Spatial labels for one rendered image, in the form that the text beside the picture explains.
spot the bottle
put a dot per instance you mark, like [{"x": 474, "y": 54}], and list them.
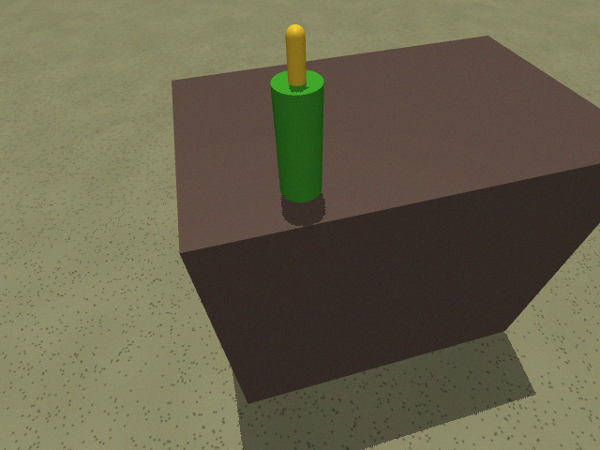
[{"x": 297, "y": 100}]

